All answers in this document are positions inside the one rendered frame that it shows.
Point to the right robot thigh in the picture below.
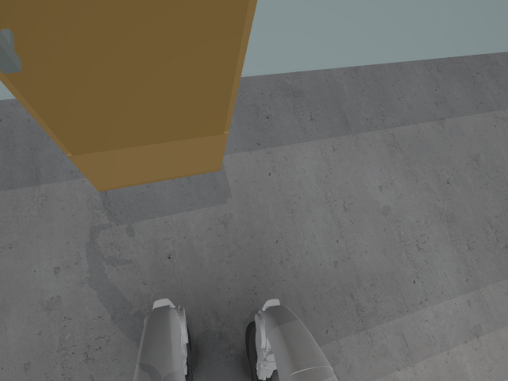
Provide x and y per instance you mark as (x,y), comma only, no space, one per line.
(297,354)

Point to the handle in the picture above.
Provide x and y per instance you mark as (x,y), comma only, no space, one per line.
(9,60)

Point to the cupboard door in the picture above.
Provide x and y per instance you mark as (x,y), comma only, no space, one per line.
(112,74)

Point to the robot right shin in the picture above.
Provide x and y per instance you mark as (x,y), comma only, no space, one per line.
(265,361)

